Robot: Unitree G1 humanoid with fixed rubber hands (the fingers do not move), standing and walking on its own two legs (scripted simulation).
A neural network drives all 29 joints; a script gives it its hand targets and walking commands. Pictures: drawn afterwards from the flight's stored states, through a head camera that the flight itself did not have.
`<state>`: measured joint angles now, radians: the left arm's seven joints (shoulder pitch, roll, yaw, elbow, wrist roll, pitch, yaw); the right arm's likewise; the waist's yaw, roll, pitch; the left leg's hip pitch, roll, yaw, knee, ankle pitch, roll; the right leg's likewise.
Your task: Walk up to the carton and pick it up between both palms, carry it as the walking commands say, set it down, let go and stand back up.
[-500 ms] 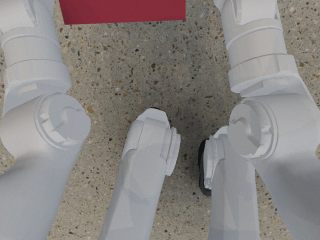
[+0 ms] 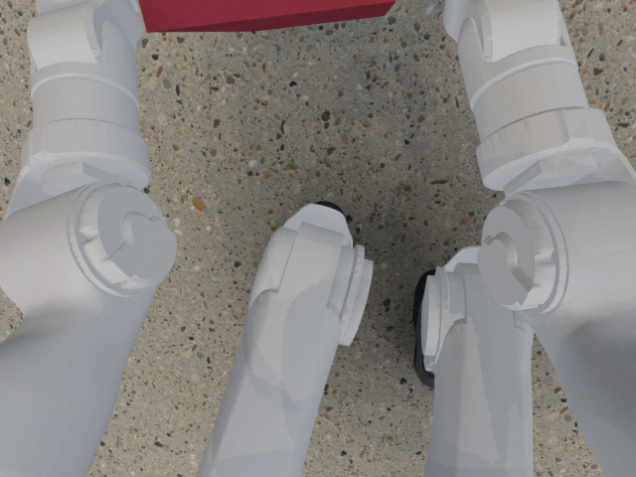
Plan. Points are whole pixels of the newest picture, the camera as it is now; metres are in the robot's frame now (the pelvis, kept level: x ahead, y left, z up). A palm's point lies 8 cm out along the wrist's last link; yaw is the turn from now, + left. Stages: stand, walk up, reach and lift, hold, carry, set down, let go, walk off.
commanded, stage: set down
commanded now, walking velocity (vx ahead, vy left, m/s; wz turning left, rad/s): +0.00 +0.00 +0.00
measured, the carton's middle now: out of the picture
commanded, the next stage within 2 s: let go in 1.54 s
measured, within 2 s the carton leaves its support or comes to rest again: rests again in 0.12 s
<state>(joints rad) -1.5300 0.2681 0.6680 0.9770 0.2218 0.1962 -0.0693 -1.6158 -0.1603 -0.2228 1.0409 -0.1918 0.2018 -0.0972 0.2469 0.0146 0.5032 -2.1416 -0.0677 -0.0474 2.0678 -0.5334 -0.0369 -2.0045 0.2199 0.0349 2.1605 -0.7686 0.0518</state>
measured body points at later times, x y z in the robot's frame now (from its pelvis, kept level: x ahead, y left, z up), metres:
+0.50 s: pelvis -0.04 +0.00 +0.00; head +0.34 +0.06 +0.22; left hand +0.50 +0.34 -0.13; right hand +0.59 +0.03 -0.15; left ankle +0.12 +0.12 -0.37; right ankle +0.07 -0.11 -0.37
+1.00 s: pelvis -0.03 +0.00 +0.13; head +0.35 +0.08 +0.35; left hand +0.51 +0.34 +0.00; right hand +0.60 +0.00 -0.02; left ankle +0.12 +0.12 -0.37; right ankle +0.07 -0.11 -0.37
